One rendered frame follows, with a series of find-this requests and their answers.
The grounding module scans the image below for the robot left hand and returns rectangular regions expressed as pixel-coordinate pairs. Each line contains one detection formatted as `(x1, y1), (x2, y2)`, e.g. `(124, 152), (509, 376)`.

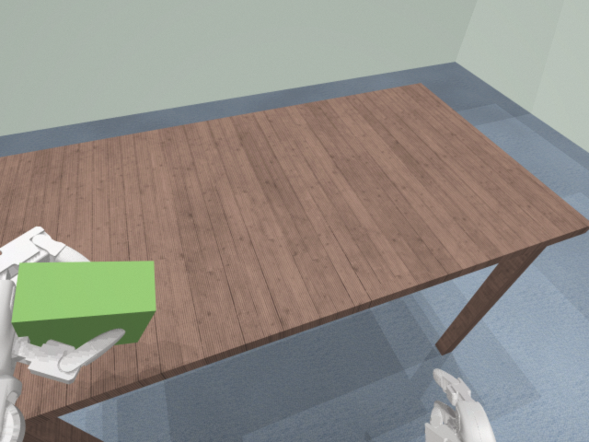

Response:
(0, 227), (125, 384)

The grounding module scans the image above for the table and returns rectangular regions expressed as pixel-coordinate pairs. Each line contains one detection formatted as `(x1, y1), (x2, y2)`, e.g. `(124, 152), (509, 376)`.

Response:
(0, 83), (589, 442)

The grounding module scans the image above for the sponge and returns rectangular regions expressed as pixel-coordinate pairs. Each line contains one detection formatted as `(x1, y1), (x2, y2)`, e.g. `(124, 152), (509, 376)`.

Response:
(11, 261), (156, 349)

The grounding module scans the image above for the robot right hand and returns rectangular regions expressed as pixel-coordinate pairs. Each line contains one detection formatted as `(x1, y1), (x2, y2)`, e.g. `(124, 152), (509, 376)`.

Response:
(425, 368), (496, 442)

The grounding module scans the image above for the robot left forearm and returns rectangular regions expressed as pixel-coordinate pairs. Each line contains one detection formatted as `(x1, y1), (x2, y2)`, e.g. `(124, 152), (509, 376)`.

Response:
(0, 375), (26, 442)

